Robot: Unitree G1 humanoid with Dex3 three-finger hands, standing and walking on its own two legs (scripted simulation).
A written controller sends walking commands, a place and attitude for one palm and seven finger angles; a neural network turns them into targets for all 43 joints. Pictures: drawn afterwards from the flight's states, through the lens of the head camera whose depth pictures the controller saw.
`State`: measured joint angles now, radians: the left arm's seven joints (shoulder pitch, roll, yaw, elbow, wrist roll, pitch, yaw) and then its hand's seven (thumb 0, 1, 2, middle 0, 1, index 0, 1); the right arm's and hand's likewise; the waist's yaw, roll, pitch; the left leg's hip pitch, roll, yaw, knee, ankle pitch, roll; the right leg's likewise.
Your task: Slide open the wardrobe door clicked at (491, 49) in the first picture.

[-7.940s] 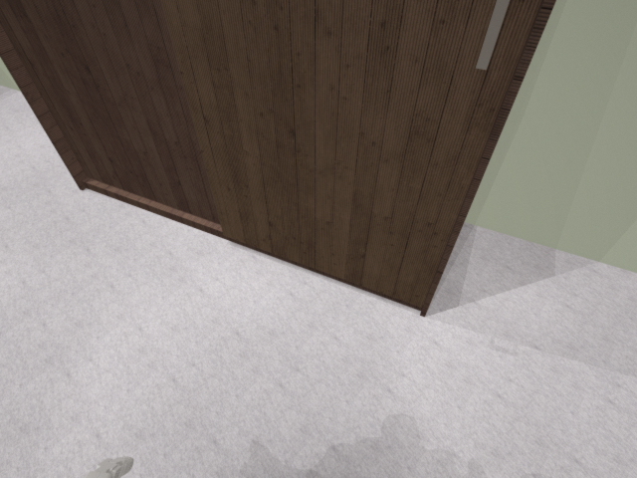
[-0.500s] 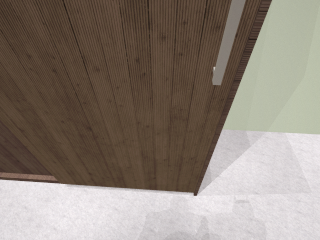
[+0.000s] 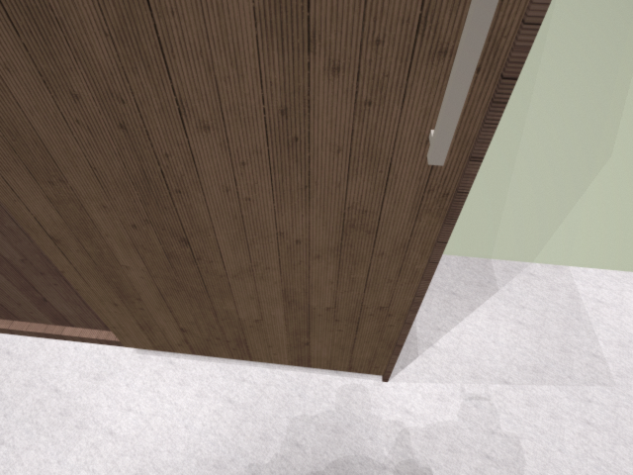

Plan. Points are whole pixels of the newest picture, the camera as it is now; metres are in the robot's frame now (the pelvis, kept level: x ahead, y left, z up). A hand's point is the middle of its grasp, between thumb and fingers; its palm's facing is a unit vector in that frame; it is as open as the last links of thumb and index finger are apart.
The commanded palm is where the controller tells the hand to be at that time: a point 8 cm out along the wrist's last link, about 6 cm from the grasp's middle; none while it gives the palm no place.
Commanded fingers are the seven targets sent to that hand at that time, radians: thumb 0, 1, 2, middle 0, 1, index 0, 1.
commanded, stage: come to a stop and stand still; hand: right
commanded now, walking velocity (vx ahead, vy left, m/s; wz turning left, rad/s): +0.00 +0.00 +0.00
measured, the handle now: (460, 64) +0.50 -0.12 +0.28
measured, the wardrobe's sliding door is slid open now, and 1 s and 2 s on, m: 0.00 0.00 0.00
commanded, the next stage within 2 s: look again from close up in 1.36 s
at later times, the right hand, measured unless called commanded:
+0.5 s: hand out of the picture -0.07 -0.17 -0.17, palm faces +0.04 +0.98 -0.18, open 7.4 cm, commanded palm none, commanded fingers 0.00 -0.90 -0.90 0.20 0.30 0.20 0.30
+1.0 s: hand out of the picture -0.01 -0.19 -0.17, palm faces +0.04 +0.98 -0.21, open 7.3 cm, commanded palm none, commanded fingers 0.00 -0.90 -0.90 0.20 0.30 0.20 0.30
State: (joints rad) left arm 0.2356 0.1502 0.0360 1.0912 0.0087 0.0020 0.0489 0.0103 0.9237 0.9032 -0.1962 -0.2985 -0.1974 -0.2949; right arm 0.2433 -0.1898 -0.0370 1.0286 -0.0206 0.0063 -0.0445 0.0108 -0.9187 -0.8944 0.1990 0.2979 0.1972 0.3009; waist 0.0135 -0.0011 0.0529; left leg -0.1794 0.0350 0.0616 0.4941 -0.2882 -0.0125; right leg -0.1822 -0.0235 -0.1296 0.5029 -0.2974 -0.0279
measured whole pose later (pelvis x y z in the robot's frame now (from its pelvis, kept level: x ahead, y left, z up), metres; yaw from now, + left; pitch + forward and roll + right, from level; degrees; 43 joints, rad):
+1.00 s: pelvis -0.03 -0.01 +0.00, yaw -1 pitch -1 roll +0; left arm 0.30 0.18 -0.01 1.04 0.02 -0.02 0.02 0.02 0.94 0.90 -0.20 -0.30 -0.20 -0.29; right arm 0.30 -0.16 0.01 1.05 -0.02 -0.02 -0.03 0.01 -0.92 -0.89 0.20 0.30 0.20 0.30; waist 0.00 -0.02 -0.01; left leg -0.23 0.07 0.07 0.50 -0.25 -0.03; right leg -0.23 0.01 -0.12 0.48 -0.24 -0.06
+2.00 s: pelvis -0.01 +0.01 +0.00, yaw -2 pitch -1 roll +0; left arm 0.29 0.13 -0.01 1.13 0.01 -0.02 0.03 0.01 0.92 0.90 -0.20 -0.30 -0.20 -0.29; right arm 0.30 -0.14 0.00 1.10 -0.01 -0.01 -0.03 0.01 -0.91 -0.89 0.20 0.30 0.20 0.30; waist 0.00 0.01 0.04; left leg -0.18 0.04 0.09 0.44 -0.25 0.00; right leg -0.18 -0.02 -0.10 0.43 -0.23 -0.02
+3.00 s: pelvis -0.02 +0.03 -0.03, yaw -5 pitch +3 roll +2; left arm 0.20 0.21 -0.06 0.60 -0.05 -0.25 0.07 0.01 0.90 0.90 -0.20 -0.30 -0.20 -0.30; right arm 0.36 -0.28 -0.19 -0.09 0.30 -0.27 0.34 0.01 -0.31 -0.64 0.24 0.68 0.24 0.68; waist -0.04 -0.04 -0.04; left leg -0.40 0.02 0.17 0.74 -0.39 0.03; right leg -0.47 -0.06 -0.01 0.79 -0.38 0.01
